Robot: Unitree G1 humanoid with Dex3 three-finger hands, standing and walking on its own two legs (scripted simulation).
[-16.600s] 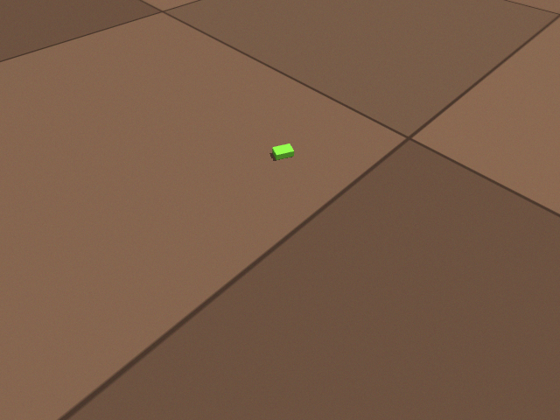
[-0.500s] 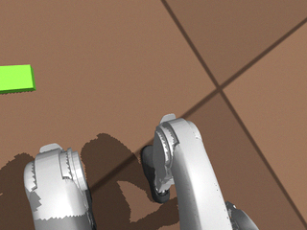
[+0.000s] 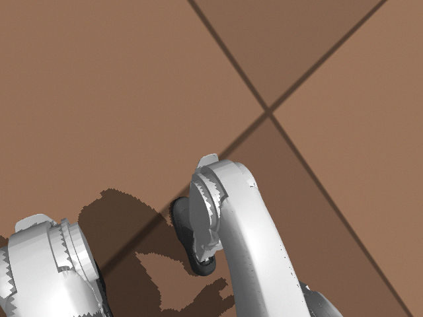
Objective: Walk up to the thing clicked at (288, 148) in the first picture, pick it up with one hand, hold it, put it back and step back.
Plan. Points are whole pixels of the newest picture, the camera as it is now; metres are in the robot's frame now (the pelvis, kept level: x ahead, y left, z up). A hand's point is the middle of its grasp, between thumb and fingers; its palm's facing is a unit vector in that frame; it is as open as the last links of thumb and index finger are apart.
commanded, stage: rest palm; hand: left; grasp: from above
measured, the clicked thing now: out of the picture +0.51 +0.29 -0.30
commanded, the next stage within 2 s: close in 1.14 s
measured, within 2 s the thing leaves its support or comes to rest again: neither
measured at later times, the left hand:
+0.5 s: hand out of the picture +0.49 +0.29 -0.25, palm faces -0.48 -0.08 -0.87, open 14.1 cm
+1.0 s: hand out of the picture +0.49 +0.27 -0.26, palm faces -0.45 -0.06 -0.89, open 13.9 cm
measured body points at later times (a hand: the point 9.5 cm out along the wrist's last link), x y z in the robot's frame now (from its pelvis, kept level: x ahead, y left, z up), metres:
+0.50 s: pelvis +0.01 +0.00 +0.00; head +0.30 +0.11 +0.31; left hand +0.51 +0.30 -0.20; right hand +0.03 -0.27 -0.04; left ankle +0.07 +0.12 -0.28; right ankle +0.13 -0.13 -0.28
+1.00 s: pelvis +0.00 +0.00 -0.01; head +0.30 +0.12 +0.31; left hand +0.51 +0.27 -0.21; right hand +0.02 -0.24 -0.05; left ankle +0.07 +0.12 -0.28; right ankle +0.13 -0.13 -0.28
